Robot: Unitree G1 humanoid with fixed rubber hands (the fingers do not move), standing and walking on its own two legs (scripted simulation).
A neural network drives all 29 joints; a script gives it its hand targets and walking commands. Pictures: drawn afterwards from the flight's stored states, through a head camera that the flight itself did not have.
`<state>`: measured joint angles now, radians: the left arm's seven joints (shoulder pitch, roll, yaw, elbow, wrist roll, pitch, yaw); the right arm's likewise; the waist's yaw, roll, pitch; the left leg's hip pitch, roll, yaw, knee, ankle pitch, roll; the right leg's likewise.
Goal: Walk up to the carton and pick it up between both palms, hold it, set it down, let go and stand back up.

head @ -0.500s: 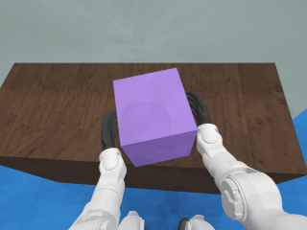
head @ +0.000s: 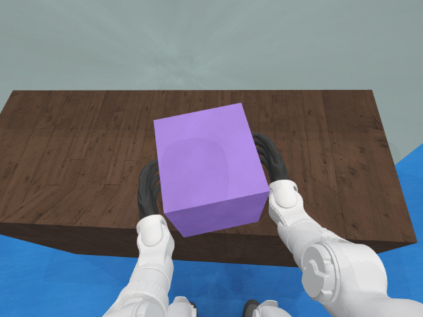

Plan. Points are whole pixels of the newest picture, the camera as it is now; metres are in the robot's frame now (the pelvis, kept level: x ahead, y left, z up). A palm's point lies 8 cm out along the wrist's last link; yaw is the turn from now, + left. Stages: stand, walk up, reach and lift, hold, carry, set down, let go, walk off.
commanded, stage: reach and lift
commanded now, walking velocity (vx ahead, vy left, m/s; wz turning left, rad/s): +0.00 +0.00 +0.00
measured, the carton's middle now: (210, 175) +0.39 +0.05 -0.03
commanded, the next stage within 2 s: none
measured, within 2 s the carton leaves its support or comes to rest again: leaves its support in 1.26 s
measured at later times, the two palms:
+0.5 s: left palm (150, 206) +0.33 +0.16 -0.04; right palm (275, 172) +0.40 -0.08 -0.03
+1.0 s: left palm (150, 207) +0.32 +0.16 -0.04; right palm (275, 171) +0.40 -0.08 -0.03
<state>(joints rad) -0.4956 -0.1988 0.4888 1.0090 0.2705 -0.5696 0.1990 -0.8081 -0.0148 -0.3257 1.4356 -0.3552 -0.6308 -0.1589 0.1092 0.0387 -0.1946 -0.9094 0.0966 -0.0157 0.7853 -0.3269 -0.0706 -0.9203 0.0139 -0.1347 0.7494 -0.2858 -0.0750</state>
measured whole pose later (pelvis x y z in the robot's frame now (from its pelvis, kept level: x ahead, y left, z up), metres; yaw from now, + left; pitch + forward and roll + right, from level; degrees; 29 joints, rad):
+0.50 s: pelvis +0.01 +0.01 +0.01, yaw +0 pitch +28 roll -2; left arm -0.46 -0.22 0.50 1.02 0.29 -0.66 0.22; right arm -0.80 -0.03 -0.27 1.47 -0.35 -0.72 -0.17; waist 0.09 0.05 -0.19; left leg -0.89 0.09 -0.01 0.70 -0.29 -0.06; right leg -0.88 0.02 -0.13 0.63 -0.23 -0.06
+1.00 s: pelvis +0.01 +0.01 +0.01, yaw -1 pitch +29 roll -2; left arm -0.43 -0.20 0.40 0.98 0.20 -0.63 0.24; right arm -0.77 -0.03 -0.16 1.42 -0.27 -0.69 -0.18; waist 0.09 0.04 -0.23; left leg -0.93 0.11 -0.01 0.71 -0.29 -0.06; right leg -0.92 0.03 -0.13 0.62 -0.22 -0.06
